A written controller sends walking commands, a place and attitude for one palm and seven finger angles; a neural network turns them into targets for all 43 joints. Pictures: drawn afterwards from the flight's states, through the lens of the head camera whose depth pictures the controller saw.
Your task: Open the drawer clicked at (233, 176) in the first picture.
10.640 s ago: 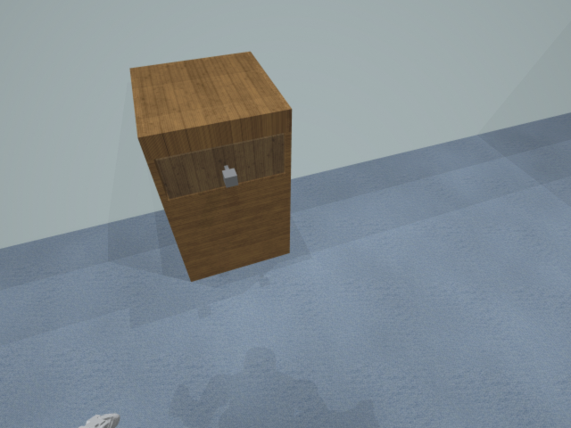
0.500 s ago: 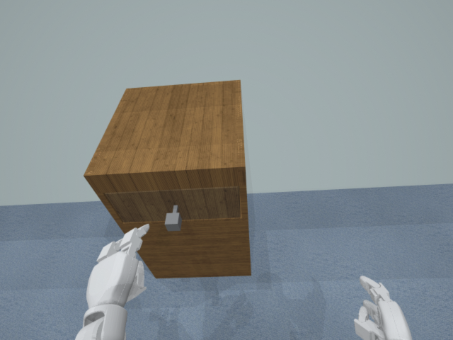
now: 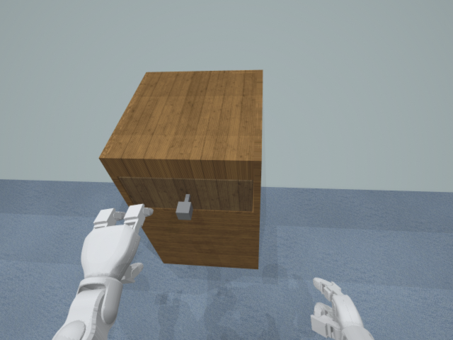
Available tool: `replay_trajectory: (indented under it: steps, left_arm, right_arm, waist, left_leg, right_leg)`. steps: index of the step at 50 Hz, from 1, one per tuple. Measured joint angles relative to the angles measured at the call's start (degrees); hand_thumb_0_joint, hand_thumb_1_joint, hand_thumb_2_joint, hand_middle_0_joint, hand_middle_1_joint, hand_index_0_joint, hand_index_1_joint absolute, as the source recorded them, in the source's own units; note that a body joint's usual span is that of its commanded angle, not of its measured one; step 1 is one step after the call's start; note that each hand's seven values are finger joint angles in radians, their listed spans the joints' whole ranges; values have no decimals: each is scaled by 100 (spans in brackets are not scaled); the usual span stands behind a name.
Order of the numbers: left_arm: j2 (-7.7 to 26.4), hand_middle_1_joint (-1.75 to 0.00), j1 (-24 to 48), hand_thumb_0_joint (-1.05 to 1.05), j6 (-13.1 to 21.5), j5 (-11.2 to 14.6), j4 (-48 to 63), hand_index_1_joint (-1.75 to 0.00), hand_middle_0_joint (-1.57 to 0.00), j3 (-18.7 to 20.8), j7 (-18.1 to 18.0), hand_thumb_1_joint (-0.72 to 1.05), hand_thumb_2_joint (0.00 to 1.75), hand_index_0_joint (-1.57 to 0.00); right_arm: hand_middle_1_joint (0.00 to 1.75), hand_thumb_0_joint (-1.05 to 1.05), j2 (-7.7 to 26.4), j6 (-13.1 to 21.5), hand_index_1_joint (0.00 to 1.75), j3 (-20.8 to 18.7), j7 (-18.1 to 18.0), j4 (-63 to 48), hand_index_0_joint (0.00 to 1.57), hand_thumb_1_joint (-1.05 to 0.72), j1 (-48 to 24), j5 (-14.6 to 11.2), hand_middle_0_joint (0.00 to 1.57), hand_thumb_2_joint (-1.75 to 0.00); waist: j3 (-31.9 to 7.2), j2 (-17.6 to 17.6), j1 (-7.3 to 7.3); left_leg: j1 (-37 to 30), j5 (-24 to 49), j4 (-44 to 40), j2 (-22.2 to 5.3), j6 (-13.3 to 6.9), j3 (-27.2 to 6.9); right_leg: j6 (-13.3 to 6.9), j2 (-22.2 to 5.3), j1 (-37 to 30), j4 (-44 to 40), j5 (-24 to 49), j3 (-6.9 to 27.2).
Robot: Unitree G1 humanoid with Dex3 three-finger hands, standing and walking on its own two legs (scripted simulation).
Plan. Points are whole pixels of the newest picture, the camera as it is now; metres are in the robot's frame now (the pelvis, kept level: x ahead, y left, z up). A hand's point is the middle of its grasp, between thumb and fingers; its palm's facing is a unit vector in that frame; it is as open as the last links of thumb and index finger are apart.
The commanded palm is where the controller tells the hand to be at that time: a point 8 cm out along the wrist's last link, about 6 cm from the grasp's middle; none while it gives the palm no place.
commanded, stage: raise the hand with hooked fingers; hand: left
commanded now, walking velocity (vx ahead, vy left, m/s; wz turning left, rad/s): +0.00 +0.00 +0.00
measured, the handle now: (185, 205) +0.50 +0.20 -0.19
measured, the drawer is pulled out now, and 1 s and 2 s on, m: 0.00 0.00 0.00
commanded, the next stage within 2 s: move the hooked fingers above the handle in 1.10 s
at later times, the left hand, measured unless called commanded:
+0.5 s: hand (104, 217) +0.30 +0.26 +0.07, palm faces +0.04 -0.10 -0.99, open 13.4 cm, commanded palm +0.27 +0.26 +0.13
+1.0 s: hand (101, 203) +0.31 +0.26 +0.09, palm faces -0.03 -0.10 -0.99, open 13.8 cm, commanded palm +0.30 +0.28 +0.15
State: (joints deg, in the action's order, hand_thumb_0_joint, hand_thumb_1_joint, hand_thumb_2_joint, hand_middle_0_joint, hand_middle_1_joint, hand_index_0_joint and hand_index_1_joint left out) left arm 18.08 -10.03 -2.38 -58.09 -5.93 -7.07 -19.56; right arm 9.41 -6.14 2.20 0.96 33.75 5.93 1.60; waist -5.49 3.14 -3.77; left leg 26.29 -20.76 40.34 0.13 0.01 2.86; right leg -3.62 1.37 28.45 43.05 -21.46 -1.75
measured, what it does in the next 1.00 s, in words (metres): stands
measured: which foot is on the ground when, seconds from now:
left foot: down 0.00-1.00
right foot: down 0.00-1.00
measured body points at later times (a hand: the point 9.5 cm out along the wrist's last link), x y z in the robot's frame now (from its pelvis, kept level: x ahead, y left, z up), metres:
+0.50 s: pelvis +0.01 +0.03 +0.02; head +0.02 +0.00 +0.47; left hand +0.29 +0.26 +0.12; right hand +0.22 -0.19 -0.08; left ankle -0.01 +0.12 -0.71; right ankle +0.00 -0.08 -0.71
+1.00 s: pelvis +0.02 +0.03 +0.03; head +0.05 +0.01 +0.48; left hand +0.31 +0.27 +0.14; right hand +0.19 -0.20 -0.09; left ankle +0.00 +0.12 -0.71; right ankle +0.00 -0.08 -0.71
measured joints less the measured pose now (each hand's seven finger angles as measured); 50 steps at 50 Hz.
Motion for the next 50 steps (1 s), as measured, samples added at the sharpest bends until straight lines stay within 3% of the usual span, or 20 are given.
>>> replay_trajectory:
  steps: [5,11,15,21,29,36,44,50]
  left_arm:
    - [127,-85,-253,0,136,-30,81,-85,-28,65,302,5,54,-28]
    - [331,-94,-359,0,359,-26,437,-94,-29,300,67,-9,48,-30]
    - [372,-100,-5,0,209,54,322,-100,-30,339,12,-18,44,-30]
    - [425,-109,554,0,-113,187,72,-109,-31,166,509,-32,38,-31]
    - [648,-117,1010,0,49,193,126,-117,-32,113,997,-44,32,-32]
    - [893,-119,1616,0,50,358,-246,-119,-32,236,1414,-48,31,-32]
    - [922,-120,1433,0,443,573,-138,-120,-31,361,1783,-48,30,-32]
    - [929,-120,1192,0,834,481,106,-120,-32,398,1490,-48,30,-32]
  right_arm:
    - [30,1,182,-20,30,-79,-68,65,21,-90,348,-1,20,-89]
    - [30,2,516,17,30,-450,-108,194,20,-90,451,72,20,-89]
    - [30,2,642,24,30,-570,-99,224,20,-90,313,-7,19,-89]
    - [30,2,534,-12,30,-487,-114,96,20,-90,100,-134,19,-90]
    - [30,1,297,-89,30,-251,-83,-26,20,-90,3,-178,19,-89]
    - [30,1,252,-193,30,-132,-95,28,20,-90,38,-250,20,-89]
    - [30,1,412,-246,30,-235,-45,59,20,-90,290,-218,20,-89]
    - [30,1,514,-231,30,-362,-62,132,20,-90,402,-188,20,-89]
  waist:
    - [159,-89,118]
    - [232,-57,113]
    - [225,14,109]
    - [231,40,86]
    - [294,87,-10]
    - [423,127,-42]
    - [444,171,23]
    - [481,101,4]
  left_leg:
    - [-404,129,-441,-21,-41,126]
    - [-547,143,-547,3,-106,97]
    - [-593,153,-572,59,-161,68]
    - [-852,269,-839,122,-216,68]
    - [-1236,412,-1202,170,-249,25]
    - [-1360,556,-1442,194,-260,-54]
    - [-1371,605,-1584,182,-270,-38]
    - [-1289,598,-1571,167,-256,-16]
  right_leg:
    - [34,43,-349,-413,166,136]
    - [97,22,-564,-641,235,116]
    - [156,-33,-643,-699,248,91]
    - [216,-88,-905,-956,353,100]
    - [258,-124,-1323,-1351,497,68]
    - [269,-142,-1497,-1641,638,-7]
    - [282,-124,-1521,-1832,724,14]
    - [266,-110,-1417,-1790,710,36]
